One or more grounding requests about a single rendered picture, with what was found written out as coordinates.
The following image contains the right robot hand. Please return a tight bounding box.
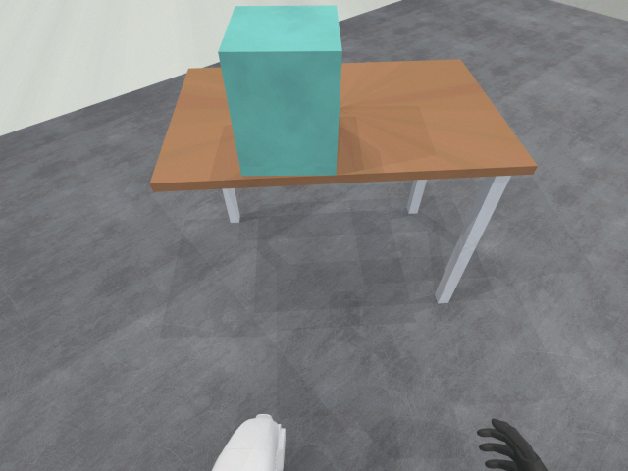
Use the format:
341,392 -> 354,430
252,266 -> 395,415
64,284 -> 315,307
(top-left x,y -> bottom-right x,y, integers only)
477,418 -> 548,471

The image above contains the table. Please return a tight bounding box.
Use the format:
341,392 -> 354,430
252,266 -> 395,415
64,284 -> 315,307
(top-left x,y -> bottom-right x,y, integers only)
150,59 -> 538,303

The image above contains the robot left thigh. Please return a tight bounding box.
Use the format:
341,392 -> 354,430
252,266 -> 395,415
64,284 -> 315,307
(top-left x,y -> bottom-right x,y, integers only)
212,418 -> 286,471

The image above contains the carton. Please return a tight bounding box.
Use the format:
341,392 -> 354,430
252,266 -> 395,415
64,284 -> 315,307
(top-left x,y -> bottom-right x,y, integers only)
218,5 -> 342,176

